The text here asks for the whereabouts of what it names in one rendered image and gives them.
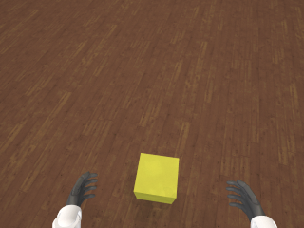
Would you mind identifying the right robot hand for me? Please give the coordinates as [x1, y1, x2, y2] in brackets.
[225, 180, 266, 222]

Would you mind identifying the left robot hand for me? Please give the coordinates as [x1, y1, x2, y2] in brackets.
[66, 171, 98, 207]

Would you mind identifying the robot right forearm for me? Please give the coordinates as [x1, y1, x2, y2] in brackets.
[250, 216, 277, 228]

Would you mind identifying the carton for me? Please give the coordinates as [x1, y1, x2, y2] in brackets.
[133, 153, 180, 204]

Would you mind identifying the robot left forearm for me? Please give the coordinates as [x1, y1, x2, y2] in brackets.
[52, 205, 82, 228]

